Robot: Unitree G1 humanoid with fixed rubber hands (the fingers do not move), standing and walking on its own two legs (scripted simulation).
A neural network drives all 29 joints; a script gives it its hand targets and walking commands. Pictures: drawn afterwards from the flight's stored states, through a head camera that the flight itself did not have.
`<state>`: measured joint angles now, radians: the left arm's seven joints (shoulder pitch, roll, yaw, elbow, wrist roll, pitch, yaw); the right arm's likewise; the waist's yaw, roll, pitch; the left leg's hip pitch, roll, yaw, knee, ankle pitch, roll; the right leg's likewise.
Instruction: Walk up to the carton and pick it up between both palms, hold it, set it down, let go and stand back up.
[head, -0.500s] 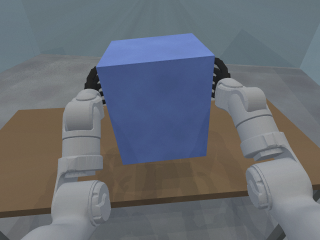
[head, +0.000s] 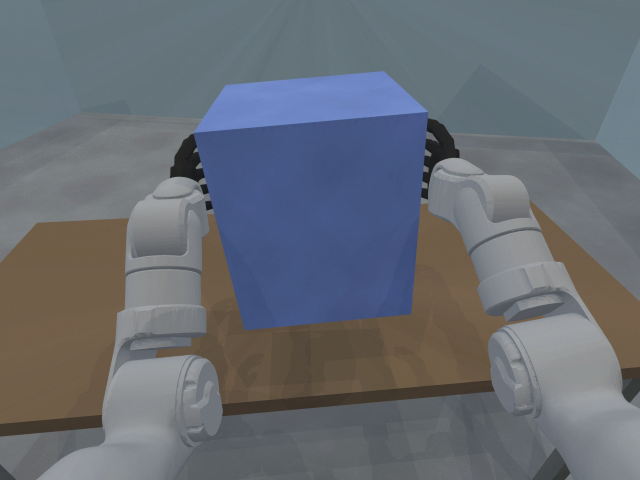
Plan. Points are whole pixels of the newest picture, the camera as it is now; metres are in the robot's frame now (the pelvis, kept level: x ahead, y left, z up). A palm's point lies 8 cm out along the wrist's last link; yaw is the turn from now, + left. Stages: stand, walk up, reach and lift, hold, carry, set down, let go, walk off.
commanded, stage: hold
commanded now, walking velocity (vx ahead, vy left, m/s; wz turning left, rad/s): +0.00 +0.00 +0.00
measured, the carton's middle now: (316, 196) +0.40 +0.01 +0.23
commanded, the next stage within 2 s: set down in 1.58 s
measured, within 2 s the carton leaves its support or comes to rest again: neither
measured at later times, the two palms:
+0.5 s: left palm (186, 190) +0.37 +0.17 +0.26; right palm (439, 174) +0.38 -0.14 +0.27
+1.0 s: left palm (188, 191) +0.37 +0.16 +0.26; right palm (441, 175) +0.38 -0.14 +0.27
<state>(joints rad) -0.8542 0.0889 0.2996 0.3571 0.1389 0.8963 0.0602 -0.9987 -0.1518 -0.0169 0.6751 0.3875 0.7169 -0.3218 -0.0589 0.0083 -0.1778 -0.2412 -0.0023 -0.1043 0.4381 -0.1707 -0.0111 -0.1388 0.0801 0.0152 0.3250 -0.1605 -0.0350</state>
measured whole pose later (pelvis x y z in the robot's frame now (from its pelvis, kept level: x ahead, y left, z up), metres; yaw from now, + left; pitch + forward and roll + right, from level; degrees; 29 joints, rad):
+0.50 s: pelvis +0.00 +0.00 +0.00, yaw +0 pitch -1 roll -2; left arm -0.87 0.09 0.29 0.37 0.13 0.89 0.07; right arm -1.01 -0.16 -0.01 0.69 0.39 0.71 -0.32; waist -0.06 0.01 -0.19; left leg -0.26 0.00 -0.11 0.44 -0.17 -0.01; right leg -0.15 0.08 0.01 0.32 -0.16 -0.03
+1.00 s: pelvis +0.00 +0.00 +0.00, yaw +0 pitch -1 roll -2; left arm -0.85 0.08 0.31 0.34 0.15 0.90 0.07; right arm -0.99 -0.16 0.00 0.66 0.40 0.72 -0.32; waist -0.06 0.01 -0.18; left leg -0.23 0.00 -0.10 0.44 -0.18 -0.01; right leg -0.13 0.08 0.02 0.32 -0.16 -0.04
